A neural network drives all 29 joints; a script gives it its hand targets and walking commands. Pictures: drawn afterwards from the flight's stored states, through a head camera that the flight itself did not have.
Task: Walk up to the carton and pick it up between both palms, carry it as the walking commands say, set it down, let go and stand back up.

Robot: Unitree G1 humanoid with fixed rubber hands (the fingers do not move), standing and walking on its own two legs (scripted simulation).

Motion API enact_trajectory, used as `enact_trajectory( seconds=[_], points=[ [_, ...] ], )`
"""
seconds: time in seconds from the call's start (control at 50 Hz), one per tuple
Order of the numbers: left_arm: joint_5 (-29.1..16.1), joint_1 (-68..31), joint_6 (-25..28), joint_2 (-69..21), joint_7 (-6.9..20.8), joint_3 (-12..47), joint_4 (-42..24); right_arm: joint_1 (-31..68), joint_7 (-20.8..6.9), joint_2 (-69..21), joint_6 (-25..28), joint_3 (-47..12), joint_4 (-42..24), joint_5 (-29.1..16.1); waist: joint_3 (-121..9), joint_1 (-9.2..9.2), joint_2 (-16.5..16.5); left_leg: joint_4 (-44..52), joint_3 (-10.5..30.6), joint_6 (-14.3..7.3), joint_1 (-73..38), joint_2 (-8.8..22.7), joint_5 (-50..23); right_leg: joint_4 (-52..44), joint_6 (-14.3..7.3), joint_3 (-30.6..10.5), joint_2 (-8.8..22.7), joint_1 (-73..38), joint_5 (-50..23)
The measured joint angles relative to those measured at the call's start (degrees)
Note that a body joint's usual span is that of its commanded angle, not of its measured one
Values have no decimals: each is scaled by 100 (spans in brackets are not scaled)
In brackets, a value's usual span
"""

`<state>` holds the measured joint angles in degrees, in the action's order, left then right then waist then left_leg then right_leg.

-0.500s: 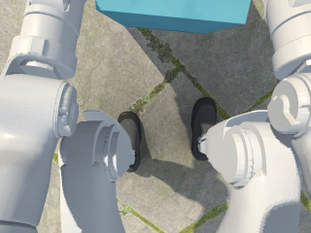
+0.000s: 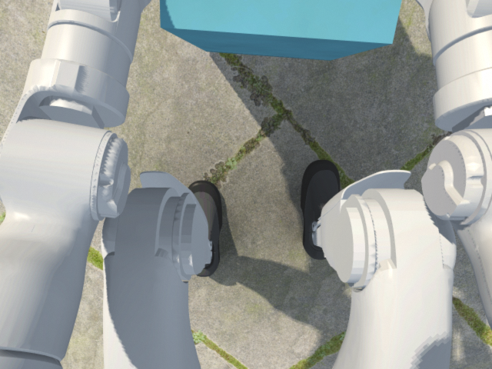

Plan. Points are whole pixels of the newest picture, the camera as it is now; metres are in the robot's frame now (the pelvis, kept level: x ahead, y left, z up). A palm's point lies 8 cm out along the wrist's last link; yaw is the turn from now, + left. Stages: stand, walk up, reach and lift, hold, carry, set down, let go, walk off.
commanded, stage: reach and lift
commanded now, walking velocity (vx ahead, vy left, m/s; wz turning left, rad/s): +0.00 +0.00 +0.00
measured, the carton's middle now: out of the picture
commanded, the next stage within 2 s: none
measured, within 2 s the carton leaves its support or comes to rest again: neither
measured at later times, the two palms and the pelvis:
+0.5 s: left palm out of the picture +0.58 +0.11 -0.09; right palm out of the picture +0.56 -0.19 -0.10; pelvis -0.01 -0.02 +0.03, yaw +2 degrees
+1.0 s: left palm out of the picture +0.58 +0.10 -0.03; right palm out of the picture +0.54 -0.20 -0.04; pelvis -0.01 -0.02 +0.07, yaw +2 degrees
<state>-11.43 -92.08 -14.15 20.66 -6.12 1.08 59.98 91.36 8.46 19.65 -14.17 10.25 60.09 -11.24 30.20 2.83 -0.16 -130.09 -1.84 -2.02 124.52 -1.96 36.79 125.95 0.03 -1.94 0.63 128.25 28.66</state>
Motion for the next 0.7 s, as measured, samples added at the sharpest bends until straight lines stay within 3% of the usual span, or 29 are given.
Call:
enact_trajectory(
  seconds=[0.12,0.46,0.7],
  points=[
    [-2,3,-220,-3,-139,27,-76,-241,467,-239,-93,0,-280,100,0,98,1,96,0,54,-288,-73,-4,-28,0,-123,-167,-276,19],
    [55,0,-354,-11,-11,-402,-181,-226,433,-436,-570,379,-776,726,-3,120,-22,637,0,199,-848,-103,-71,-413,94,-191,-193,-741,48],
    [157,2,-652,-47,16,-543,-611,-529,460,-576,-946,590,-1607,883,3,123,10,870,0,242,-1149,-107,-71,-615,94,-230,-251,-1005,48]
  ],
)
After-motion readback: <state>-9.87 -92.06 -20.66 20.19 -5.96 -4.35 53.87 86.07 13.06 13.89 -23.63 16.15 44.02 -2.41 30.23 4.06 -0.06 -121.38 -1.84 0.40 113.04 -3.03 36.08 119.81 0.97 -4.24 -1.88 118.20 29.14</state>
